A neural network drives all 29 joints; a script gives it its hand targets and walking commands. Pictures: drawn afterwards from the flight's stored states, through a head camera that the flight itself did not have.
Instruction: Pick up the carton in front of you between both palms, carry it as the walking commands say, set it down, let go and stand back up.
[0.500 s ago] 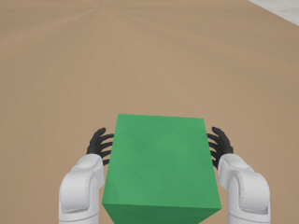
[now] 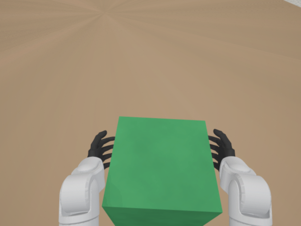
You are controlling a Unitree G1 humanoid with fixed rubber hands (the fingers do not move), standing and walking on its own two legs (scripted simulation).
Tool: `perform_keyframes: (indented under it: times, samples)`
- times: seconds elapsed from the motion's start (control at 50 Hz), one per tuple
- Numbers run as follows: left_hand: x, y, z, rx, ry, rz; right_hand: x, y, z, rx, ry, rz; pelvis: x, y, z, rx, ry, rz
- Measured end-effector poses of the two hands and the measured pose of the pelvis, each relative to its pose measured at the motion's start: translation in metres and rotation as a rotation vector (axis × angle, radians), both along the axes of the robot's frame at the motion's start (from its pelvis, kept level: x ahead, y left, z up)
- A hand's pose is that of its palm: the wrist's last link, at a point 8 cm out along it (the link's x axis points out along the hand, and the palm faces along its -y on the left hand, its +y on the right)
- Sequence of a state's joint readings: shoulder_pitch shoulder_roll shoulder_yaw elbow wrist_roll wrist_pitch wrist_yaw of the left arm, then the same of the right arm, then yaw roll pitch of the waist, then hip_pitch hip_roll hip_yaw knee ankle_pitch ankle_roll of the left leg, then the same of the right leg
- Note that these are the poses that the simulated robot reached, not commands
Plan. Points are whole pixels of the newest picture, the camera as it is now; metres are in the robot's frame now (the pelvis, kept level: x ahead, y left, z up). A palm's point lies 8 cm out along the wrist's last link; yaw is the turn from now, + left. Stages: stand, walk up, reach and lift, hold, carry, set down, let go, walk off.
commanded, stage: carry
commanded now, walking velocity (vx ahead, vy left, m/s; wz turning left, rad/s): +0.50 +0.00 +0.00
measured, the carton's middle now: (158, 178) +0.26 +0.01 +0.02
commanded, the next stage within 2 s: none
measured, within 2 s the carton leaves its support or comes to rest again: neither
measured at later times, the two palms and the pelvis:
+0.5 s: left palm (107, 84) +0.60 +0.19 +0.07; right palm (188, 80) +0.59 -0.10 +0.09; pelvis +0.34 +0.05 +0.00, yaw -1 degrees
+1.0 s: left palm (129, 40) +0.93 +0.14 +0.09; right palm (189, 39) +0.94 -0.16 +0.08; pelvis +0.67 -0.01 +0.00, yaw +0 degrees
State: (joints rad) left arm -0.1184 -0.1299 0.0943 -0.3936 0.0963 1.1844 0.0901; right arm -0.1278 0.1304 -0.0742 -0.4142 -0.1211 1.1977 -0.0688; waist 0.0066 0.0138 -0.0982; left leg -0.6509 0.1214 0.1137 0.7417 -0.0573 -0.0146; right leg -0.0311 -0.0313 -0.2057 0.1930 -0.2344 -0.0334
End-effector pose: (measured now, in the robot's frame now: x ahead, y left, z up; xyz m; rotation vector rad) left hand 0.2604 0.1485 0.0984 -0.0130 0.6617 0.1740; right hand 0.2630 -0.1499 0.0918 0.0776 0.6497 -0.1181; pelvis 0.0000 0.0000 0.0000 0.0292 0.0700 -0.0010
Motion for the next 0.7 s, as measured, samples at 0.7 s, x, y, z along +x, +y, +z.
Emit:
perform_keyframes:
  times: [0.7]
  samples:
    - [0.49,0.011,-0.026,-0.01,-0.022,-0.001,0.491,0.011,-0.022,-0.007,-0.021,-0.003,0.493,0.009,-0.034,-0.047,-0.02,0.008]
